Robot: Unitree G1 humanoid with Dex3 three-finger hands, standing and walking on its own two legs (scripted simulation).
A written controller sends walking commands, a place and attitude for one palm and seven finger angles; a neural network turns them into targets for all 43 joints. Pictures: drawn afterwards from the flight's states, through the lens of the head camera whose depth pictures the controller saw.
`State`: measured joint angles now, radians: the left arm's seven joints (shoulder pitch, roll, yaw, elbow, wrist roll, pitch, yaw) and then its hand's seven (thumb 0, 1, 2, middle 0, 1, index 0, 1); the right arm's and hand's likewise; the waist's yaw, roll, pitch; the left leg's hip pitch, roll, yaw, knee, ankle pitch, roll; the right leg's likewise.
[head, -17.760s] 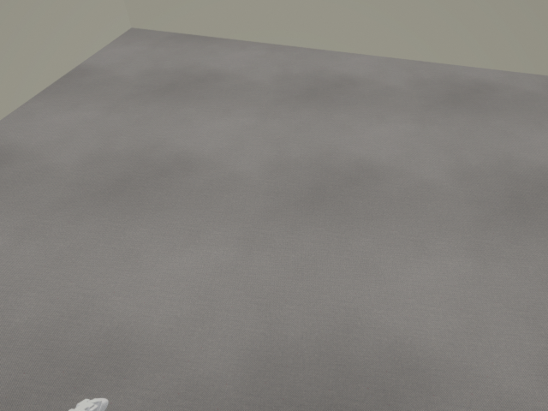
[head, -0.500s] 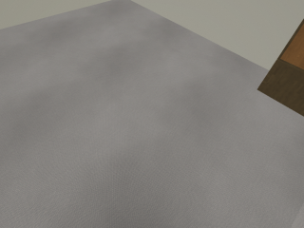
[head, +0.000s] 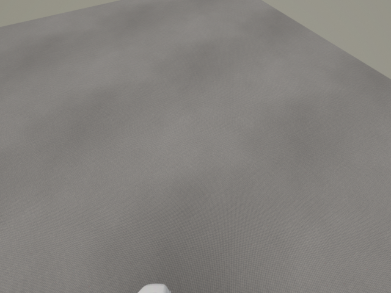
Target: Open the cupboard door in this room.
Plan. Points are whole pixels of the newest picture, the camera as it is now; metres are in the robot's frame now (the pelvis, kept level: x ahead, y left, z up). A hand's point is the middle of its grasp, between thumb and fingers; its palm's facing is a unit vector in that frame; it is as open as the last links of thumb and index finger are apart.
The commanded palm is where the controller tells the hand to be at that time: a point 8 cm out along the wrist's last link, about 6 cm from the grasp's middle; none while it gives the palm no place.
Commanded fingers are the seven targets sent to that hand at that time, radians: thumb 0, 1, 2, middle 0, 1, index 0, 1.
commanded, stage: turn or walk to find it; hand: left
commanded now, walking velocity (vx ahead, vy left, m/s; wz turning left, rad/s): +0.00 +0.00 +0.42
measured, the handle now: out of the picture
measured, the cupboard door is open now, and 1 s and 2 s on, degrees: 0 0 0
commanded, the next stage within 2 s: stand and wait in 1.92 s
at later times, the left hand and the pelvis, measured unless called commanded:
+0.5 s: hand out of the picture +0.08 +0.21 -0.15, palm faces +0.19 -0.94 -0.29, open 7.4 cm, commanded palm none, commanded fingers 0.00 0.90 0.90 -0.20 -0.30 -0.20 -0.30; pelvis +0.00 -0.01 -0.01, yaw +11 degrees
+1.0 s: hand out of the picture -0.09 +0.18 -0.18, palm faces +0.46 -0.85 -0.24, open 7.4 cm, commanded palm none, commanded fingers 0.00 0.90 0.90 -0.20 -0.30 -0.20 -0.30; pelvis -0.01 -0.01 -0.01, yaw +26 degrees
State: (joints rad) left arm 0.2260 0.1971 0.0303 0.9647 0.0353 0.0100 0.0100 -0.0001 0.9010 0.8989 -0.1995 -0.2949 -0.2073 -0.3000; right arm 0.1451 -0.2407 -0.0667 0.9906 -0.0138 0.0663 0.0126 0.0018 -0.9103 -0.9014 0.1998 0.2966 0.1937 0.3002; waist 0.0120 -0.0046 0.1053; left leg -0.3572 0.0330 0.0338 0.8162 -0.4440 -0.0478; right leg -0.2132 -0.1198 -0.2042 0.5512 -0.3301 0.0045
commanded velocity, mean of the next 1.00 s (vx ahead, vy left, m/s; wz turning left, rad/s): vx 0.00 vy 0.00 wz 0.42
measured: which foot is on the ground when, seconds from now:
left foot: up 0.00-0.04, down 0.06-0.50, up 0.52-0.96, down 0.98-1.00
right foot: down 0.00-0.06, up 0.08-0.48, down 0.50-0.98, up 1.00-1.00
